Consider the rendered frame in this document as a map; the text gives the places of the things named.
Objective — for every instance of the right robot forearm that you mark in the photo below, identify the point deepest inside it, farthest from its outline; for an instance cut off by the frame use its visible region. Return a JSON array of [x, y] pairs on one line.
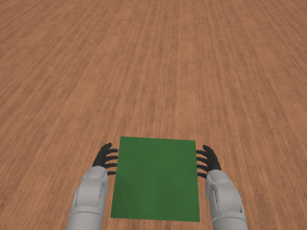
[[226, 206]]

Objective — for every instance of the robot right hand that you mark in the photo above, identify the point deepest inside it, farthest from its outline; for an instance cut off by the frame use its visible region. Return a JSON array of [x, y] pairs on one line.
[[211, 161]]

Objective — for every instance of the robot left hand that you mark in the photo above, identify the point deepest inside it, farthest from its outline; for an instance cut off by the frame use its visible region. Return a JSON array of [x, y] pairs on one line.
[[102, 158]]

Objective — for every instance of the left robot forearm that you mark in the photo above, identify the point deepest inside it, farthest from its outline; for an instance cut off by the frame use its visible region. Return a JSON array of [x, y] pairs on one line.
[[89, 201]]

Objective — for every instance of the carton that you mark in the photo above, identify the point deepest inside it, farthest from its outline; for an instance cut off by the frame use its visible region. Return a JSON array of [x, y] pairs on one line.
[[156, 179]]

